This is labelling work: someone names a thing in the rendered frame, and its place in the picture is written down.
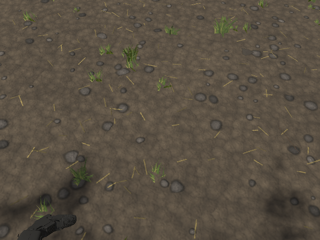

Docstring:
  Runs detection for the robot left hand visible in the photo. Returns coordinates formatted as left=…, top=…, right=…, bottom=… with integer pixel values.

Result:
left=17, top=214, right=77, bottom=240

